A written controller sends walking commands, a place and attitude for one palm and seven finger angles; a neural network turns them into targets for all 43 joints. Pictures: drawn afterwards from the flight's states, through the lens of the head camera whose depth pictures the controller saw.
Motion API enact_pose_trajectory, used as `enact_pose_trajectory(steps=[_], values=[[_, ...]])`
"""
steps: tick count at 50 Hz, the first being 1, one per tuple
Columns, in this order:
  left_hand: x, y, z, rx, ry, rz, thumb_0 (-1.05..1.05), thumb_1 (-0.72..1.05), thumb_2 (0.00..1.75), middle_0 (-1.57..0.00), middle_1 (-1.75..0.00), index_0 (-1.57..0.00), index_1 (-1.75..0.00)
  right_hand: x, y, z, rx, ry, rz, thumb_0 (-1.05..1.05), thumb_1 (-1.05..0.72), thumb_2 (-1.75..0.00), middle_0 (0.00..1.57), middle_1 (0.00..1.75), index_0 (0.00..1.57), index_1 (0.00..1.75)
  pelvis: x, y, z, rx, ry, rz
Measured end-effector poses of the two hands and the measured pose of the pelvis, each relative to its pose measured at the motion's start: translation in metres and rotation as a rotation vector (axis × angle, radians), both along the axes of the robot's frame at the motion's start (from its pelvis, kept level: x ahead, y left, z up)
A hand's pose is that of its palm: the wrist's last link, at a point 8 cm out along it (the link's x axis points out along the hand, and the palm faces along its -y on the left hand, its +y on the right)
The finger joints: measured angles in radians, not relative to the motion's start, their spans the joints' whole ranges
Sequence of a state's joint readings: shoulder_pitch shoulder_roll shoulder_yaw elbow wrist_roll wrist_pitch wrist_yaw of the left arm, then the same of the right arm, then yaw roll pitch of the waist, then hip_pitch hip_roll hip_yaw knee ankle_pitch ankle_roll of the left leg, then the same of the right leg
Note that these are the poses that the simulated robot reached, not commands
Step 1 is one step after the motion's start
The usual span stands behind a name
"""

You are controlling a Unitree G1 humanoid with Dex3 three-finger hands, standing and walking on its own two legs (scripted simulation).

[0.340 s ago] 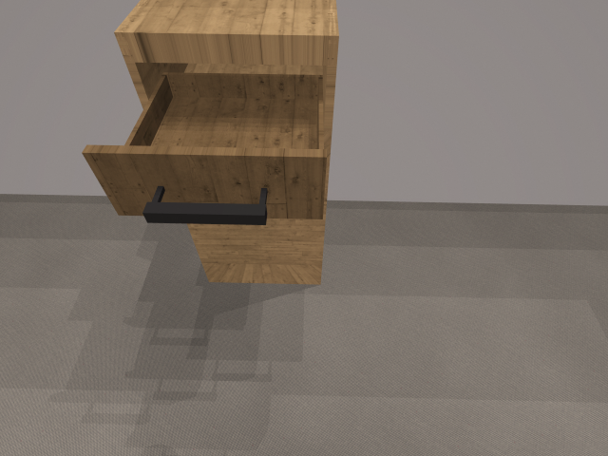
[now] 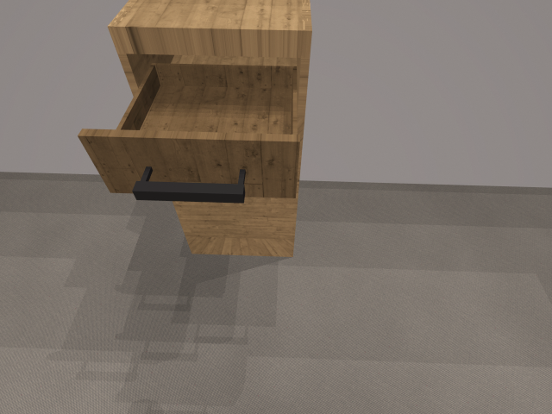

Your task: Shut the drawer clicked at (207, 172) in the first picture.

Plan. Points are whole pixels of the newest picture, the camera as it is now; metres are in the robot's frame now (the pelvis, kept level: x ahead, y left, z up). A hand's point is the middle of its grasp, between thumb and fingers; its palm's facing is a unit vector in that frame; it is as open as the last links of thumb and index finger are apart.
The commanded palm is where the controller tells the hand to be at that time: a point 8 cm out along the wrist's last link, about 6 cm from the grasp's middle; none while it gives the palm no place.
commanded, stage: look at it before walking up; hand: left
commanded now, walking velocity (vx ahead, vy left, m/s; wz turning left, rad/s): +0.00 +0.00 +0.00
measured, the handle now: (192, 182) +0.49 +0.18 +0.02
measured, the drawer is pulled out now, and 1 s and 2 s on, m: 0.29 0.29 0.29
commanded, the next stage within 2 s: take the last steps up to it in 0.50 s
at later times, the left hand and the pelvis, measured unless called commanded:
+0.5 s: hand out of the picture +0.06 +0.22 -0.16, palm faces +0.01 -0.95 -0.30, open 7.4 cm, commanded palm none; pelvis +0.00 +0.00 +0.00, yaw +1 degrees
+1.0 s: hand out of the picture +0.05 +0.18 -0.19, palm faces +0.04 -0.98 -0.19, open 7.4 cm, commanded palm none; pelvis +0.05 +0.00 -0.01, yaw +0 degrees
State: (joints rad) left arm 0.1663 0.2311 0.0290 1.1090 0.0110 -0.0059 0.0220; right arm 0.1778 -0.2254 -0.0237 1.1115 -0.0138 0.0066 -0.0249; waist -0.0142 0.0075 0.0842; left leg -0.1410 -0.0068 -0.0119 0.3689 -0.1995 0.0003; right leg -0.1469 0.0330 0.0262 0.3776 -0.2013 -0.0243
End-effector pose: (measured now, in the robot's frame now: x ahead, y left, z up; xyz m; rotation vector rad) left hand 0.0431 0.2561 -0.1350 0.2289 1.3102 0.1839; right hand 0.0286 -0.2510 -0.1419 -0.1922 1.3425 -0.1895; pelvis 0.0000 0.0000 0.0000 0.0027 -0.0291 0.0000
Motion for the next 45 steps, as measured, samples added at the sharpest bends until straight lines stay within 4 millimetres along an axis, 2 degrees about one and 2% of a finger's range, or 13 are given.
enact_pose_trajectory(steps=[16, 34, 39, 45], values=[[0.005, 0.010, 0.006, 0.024, -0.028, 0.003, 0.01, 0.91, 0.90, -0.20, -0.30, -0.20, -0.30, 0.025, -0.012, 0.006, -0.019, -0.048, 0.041, 0.00, -0.90, -0.90, 0.20, 0.30, 0.20, 0.30, 0.000, -0.003, 0.001, -0.001, -0.007, 0.012], [0.018, 0.017, 0.010, 0.044, -0.033, -0.011, 0.01, 0.90, 0.90, -0.20, -0.30, -0.20, -0.30, 0.035, -0.032, 0.013, -0.062, -0.047, 0.050, 0.00, -0.90, -0.90, 0.20, 0.30, 0.20, 0.30, 0.005, -0.006, 0.003, -0.001, 0.001, 0.007], [0.019, 0.008, 0.004, 0.024, -0.019, -0.006, 0.01, 0.91, 0.90, -0.20, -0.30, -0.20, -0.30, 0.031, -0.022, 0.007, -0.040, -0.029, 0.041, 0.00, -0.90, -0.90, 0.20, 0.30, 0.20, 0.30, 0.014, -0.006, 0.000, -0.001, 0.004, 0.000], [0.011, -0.014, -0.011, -0.044, 0.041, 0.022, 0.00, 0.91, 0.90, -0.20, -0.30, -0.20, -0.30, 0.017, 0.005, -0.006, 0.025, 0.039, 0.011, 0.00, -0.90, -0.90, 0.20, 0.30, 0.20, 0.30, 0.034, -0.006, -0.005, -0.004, 0.005, -0.003]])
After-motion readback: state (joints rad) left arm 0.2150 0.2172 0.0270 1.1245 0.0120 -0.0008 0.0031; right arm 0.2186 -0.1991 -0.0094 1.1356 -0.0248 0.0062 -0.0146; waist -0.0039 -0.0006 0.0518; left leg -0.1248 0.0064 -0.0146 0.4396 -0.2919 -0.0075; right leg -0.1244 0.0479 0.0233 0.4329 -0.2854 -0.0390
